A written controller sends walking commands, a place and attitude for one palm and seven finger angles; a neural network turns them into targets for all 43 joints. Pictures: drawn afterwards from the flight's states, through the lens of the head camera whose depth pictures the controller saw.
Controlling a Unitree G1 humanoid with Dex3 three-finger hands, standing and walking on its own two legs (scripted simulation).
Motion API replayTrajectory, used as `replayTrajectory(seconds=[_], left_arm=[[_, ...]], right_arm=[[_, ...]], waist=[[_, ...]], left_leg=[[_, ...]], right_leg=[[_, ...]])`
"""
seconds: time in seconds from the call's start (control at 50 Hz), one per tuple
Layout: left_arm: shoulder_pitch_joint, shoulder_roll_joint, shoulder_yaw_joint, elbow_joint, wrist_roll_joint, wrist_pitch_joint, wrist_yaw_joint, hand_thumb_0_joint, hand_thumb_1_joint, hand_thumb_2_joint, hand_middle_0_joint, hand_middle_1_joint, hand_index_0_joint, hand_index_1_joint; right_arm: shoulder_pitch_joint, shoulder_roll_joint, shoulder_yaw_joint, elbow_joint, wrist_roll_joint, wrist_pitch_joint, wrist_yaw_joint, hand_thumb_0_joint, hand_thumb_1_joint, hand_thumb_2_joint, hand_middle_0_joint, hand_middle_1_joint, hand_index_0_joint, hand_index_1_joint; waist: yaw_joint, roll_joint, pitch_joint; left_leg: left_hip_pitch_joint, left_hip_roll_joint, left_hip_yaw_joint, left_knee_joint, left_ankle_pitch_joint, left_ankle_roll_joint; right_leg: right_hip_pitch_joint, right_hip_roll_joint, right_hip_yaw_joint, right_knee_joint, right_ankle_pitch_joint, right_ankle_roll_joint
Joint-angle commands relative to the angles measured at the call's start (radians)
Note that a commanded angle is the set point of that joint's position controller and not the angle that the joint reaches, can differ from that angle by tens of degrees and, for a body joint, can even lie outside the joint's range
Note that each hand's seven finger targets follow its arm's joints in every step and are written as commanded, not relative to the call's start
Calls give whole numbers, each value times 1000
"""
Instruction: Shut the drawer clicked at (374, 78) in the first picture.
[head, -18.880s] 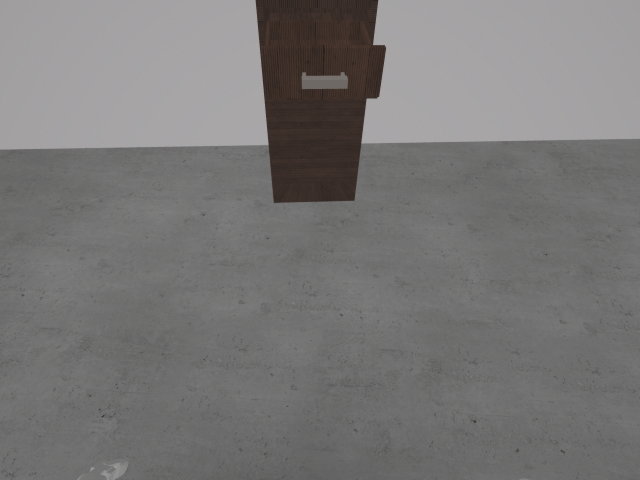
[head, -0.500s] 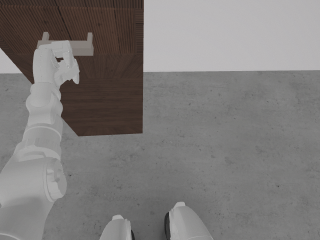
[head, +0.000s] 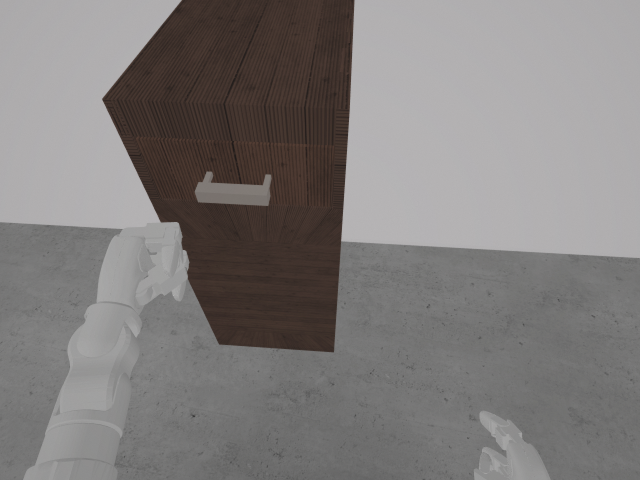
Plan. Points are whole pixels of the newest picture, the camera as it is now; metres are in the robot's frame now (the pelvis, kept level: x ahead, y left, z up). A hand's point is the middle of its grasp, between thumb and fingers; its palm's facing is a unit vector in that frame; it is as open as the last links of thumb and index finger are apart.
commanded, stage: draw the hand back to the body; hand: left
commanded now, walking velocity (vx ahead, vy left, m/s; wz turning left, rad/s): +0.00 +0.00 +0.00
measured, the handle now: (235, 185) +0.58 +0.17 +0.01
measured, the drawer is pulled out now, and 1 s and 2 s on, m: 0.00 0.00 0.00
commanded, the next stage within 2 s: step back with the hand held close in 0.82 s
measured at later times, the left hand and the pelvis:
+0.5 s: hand (64, 347) +0.21 +0.23 +0.16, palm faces +0.34 -0.88 -0.33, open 3.3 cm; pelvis -0.01 +0.00 +0.03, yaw +1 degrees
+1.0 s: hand (4, 392) +0.17 +0.24 +0.19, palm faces +0.42 -0.82 -0.39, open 3.3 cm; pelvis -0.01 +0.00 +0.03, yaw +1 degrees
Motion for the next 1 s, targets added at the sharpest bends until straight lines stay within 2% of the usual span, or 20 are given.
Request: replayTrajectory(seconds=[0.0,0.04,0.06,0.1,0.18,0.24,0.32,0.5,0.58,0.6,0.62,0.68,0.72,0.78,0.8,0.86,0.92,0.94,0.96,0.98], left_arm=[[-121,132,-6,-343,52,32,147,0,900,900,-1400,-1600,-1400,-1600],[-99,165,28,-395,69,56,189,0,900,900,-1400,-1600,-1400,-1600],[-93,149,10,-431,76,62,202,0,900,900,-1400,-1600,-1400,-1600],[-78,177,27,-500,85,72,226,0,900,900,-1400,-1600,-1400,-1600],[11,158,27,-587,96,86,253,0,900,900,-1400,-1600,-1400,-1600],[94,152,32,-658,101,87,259,0,900,900,-1400,-1600,-1400,-1600],[249,146,60,-706,97,94,257,0,900,900,-1400,-1600,-1400,-1600],[499,211,188,-918,102,73,268,0,900,900,-1400,-1600,-1400,-1600],[571,212,212,-1009,102,61,276,0,900,900,-1400,-1600,-1400,-1600],[603,223,231,-997,103,63,278,0,900,900,-1400,-1600,-1400,-1600],[615,215,228,-1024,102,59,278,0,900,900,-1400,-1600,-1400,-1600],[591,170,187,-966,111,60,278,0,900,900,-1400,-1600,-1400,-1600],[568,157,173,-930,111,66,279,0,900,900,-1400,-1600,-1400,-1600],[561,182,200,-943,116,54,287,0,900,900,-1400,-1600,-1400,-1600],[563,193,209,-952,117,53,288,0,900,900,-1400,-1600,-1400,-1600],[570,200,215,-990,115,46,293,0,900,900,-1400,-1600,-1400,-1600],[583,203,216,-1017,117,46,296,0,900,900,-1400,-1600,-1400,-1600],[488,320,357,-1081,112,0,300,0,900,900,-1400,-1600,-1400,-1600],[603,240,305,-968,118,1,291,0,900,900,-1400,-1600,-1400,-1600],[637,209,268,-949,121,6,285,0,900,900,-1400,-1600,-1400,-1600]], right_arm=[[-97,-105,-37,-149,6,-36,-43,0,-900,-900,200,300,200,300],[-108,-99,-28,-138,2,-36,-56,0,-900,-900,200,300,200,300],[-121,-95,-22,-138,-1,-41,-59,0,-900,-900,200,300,200,300],[-135,-96,-17,-128,-7,-54,-68,0,-900,-900,200,300,200,300],[-152,-83,-5,-114,-18,-78,-74,0,-900,-900,200,300,200,300],[-162,-78,-3,-105,-24,-95,-72,0,-900,-900,200,300,200,300],[-171,-76,-4,-98,-34,-106,-63,0,-900,-900,200,300,200,300],[-182,-70,-17,-95,-45,-141,-54,0,-900,-900,200,300,200,300],[-174,-65,-21,-97,-42,-164,-57,0,-900,-900,200,300,200,300],[-178,-65,-22,-92,-42,-171,-60,0,-900,-900,200,300,200,300],[-173,-63,-22,-94,-40,-176,-60,0,-900,-900,200,300,200,300],[-159,-70,-25,-72,-43,-184,-60,0,-900,-900,200,300,200,300],[-158,-74,-26,-64,-41,-185,-66,0,-900,-900,200,300,200,300],[-159,-73,-29,-65,-45,-191,-72,0,-900,-900,200,300,200,300],[-161,-74,-28,-64,-46,-195,-74,0,-900,-900,200,300,200,300],[-167,-65,-25,-68,-48,-206,-76,0,-900,-900,200,300,200,300],[-167,-63,-22,-67,-50,-218,-75,0,-900,-900,200,300,200,300],[-153,-94,-30,-98,-51,-184,-68,0,-900,-900,200,300,200,300],[-147,-75,-36,-74,-53,-162,-68,0,-900,-900,200,300,200,300],[-155,-78,-38,-79,-56,-147,-64,0,-900,-900,200,300,200,300]], waist=[[18,-30,-160],[26,-14,-144],[25,-6,-134],[31,-16,-120],[41,22,-73],[49,38,-46],[62,-4,9],[86,7,28],[87,31,28],[94,21,62],[91,40,61],[75,-14,123],[69,-19,166],[82,-27,110],[87,4,97],[95,20,53],[96,57,45],[47,19,145],[43,-37,146],[39,-43,160]], left_leg=[[121,-5,-17,-192,346,6],[157,-4,-18,-223,359,6],[182,-4,-21,-239,356,6],[214,-3,-26,-270,358,9],[280,-3,-29,-327,372,6],[312,-1,-31,-355,402,2],[311,1,-31,-378,416,2],[312,-2,-28,-383,415,1],[318,0,-29,-379,409,-1],[309,1,-30,-380,390,-1],[311,3,-30,-381,386,-2],[293,4,-34,-387,348,1],[292,6,-33,-393,299,6],[302,1,-36,-392,284,11],[308,-2,-35,-391,289,9],[313,-4,-34,-389,315,7],[316,-4,-36,-386,358,0],[211,11,-60,-365,289,24],[226,10,-67,-348,290,23],[234,10,-64,-345,306,21]], right_leg=[[284,-2,30,-142,293,-28],[325,-4,29,-163,305,-28],[328,-3,28,-178,296,-28],[358,-2,29,-209,286,-28],[396,-1,22,-258,280,-29],[423,2,20,-284,293,-29],[451,3,18,-310,305,-27],[480,9,23,-334,307,-24],[475,8,24,-332,297,-22],[457,12,25,-346,279,-23],[459,10,27,-340,273,-23],[417,10,20,-349,228,-19],[384,8,23,-367,172,-17],[410,5,27,-360,153,-19],[420,5,31,-362,159,-21],[455,-1,34,-348,194,-21],[474,0,34,-341,243,-24],[385,-51,132,-395,253,-20],[359,-70,130,-410,237,-25],[336,-73,128,-425,234,-24]])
